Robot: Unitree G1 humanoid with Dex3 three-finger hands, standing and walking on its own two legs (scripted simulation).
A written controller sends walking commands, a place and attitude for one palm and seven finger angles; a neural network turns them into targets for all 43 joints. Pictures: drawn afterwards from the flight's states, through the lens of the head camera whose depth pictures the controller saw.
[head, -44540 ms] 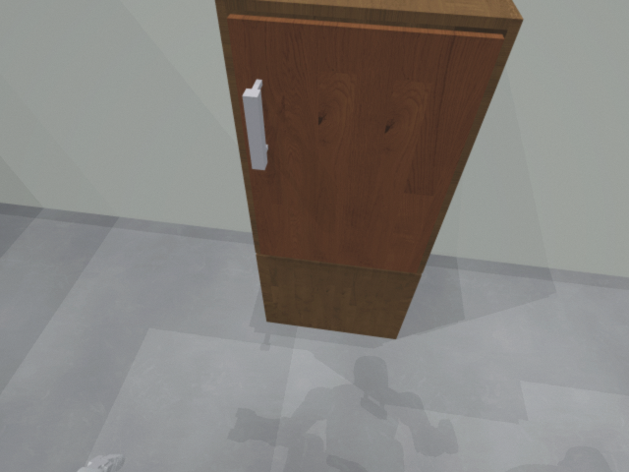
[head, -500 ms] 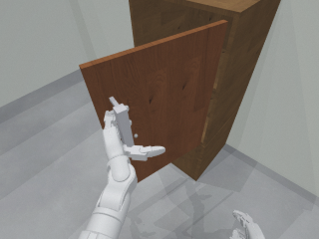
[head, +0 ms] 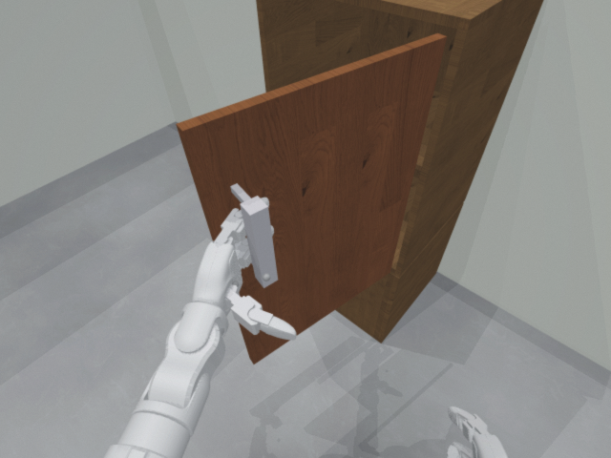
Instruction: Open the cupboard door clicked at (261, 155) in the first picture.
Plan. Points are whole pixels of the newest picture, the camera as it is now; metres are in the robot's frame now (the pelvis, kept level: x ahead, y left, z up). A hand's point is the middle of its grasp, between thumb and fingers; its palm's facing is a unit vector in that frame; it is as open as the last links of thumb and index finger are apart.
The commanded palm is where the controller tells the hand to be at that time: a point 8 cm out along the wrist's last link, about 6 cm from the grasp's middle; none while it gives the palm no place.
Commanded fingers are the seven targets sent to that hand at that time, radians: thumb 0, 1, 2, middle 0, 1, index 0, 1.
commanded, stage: slide the hand sideways off the handle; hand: left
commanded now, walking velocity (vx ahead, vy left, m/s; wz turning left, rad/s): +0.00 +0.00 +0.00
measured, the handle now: (252, 236) +0.38 +0.10 +0.10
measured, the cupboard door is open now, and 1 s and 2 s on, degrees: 77 76 76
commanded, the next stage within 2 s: draw the hand back to the body in 0.96 s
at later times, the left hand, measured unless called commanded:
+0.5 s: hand (247, 290) +0.30 +0.09 +0.09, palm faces -0.04 -1.00 -0.01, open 16.1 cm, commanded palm +0.27 +0.16 +0.09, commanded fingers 0.00 -0.50 0.30 -0.15 -0.30 -0.15 -0.30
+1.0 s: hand (187, 329) +0.24 +0.15 +0.09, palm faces -0.01 -1.00 -0.03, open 16.3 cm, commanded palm +0.23 +0.21 +0.09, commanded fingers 0.00 -0.50 0.30 -0.15 -0.30 -0.15 -0.30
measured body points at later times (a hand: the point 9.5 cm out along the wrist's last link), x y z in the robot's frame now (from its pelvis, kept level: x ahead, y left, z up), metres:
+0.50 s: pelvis +0.01 -0.02 +0.00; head +0.01 -0.04 +0.45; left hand +0.30 +0.15 +0.09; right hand +0.17 -0.25 -0.09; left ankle +0.05 +0.12 -0.72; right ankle -0.01 -0.11 -0.72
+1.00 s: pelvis +0.02 -0.02 +0.00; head +0.02 -0.04 +0.45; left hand +0.24 +0.21 +0.09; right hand +0.21 -0.25 -0.08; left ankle +0.05 +0.12 -0.72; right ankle -0.01 -0.11 -0.72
